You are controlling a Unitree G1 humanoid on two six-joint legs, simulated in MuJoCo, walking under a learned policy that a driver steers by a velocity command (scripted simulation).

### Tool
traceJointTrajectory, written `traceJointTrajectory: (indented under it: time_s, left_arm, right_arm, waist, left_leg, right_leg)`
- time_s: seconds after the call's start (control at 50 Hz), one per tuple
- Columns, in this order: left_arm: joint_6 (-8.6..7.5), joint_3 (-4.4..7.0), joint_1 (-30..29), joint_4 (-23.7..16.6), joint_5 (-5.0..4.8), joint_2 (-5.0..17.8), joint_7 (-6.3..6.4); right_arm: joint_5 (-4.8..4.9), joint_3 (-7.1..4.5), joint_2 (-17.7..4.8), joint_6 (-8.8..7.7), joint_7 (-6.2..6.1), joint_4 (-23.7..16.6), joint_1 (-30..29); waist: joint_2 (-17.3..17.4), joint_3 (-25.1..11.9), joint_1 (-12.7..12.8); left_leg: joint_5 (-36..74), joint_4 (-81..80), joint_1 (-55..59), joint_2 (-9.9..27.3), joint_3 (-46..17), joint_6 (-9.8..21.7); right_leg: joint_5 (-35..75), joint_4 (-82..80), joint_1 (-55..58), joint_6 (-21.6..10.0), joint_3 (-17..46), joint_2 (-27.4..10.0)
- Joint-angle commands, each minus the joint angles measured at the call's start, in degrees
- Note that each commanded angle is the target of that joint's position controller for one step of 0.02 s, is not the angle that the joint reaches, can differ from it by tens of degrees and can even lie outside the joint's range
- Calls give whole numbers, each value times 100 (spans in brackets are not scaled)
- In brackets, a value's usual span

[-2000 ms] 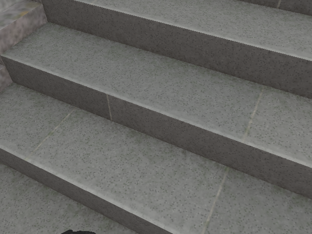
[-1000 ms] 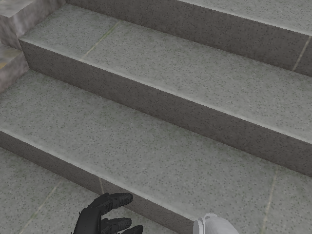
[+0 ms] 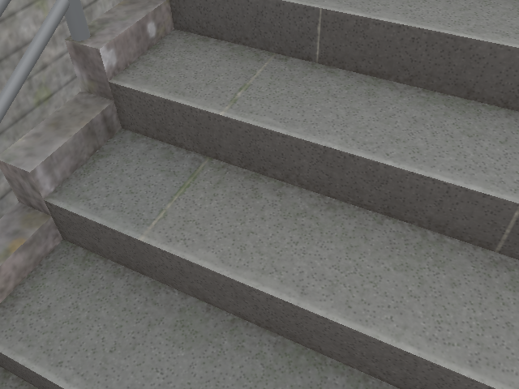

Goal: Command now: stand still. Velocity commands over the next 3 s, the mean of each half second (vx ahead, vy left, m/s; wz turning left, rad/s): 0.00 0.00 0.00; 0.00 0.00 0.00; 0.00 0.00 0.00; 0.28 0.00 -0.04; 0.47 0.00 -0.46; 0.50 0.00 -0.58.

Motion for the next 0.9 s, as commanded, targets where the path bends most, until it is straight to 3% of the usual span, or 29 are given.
traceJointTrajectory:
  time_s: [0.02, 0.38, 0.9]
  left_arm:
    - [-10, -4, 449, -34, -13, 319, 16]
    - [-2, -148, 699, 319, -12, 311, 36]
    - [-6, -193, 978, 466, -15, 292, 40]
  right_arm:
    - [19, -3, -355, -61, 3, -125, 271]
    - [27, 113, -394, 25, -1, 209, 351]
    - [44, 183, -421, 45, 10, 372, 486]
  waist:
    - [-83, 299, 52]
    - [-57, 521, 16]
    - [-83, 579, 31]
  left_leg:
    - [839, -389, -624, 592, -505, 181]
    - [524, -428, -614, 618, -460, 175]
    - [350, -382, -757, 641, -411, 124]
  right_leg:
    - [1770, -254, 464, 91, 875, -1012]
    - [1337, -473, 244, 159, 1027, -1063]
    - [1173, -609, 225, 226, 1133, -1096]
